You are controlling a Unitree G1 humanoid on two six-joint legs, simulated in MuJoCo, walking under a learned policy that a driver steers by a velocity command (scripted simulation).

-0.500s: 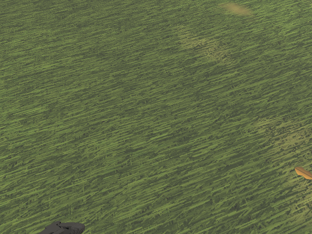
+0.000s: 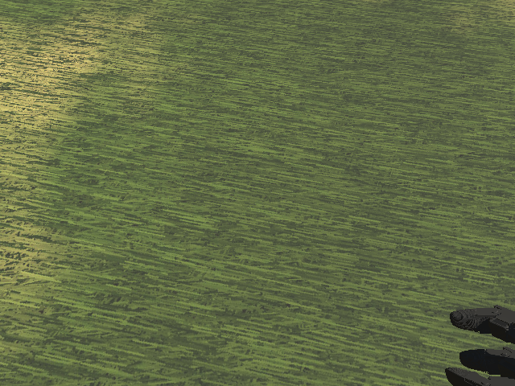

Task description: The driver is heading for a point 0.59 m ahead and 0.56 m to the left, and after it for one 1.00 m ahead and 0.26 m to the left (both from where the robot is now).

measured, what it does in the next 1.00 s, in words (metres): walks ahead, turning left: left foot, then right foot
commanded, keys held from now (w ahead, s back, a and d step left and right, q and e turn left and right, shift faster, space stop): w+q+shift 0.18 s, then w+shift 0.10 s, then shift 0.72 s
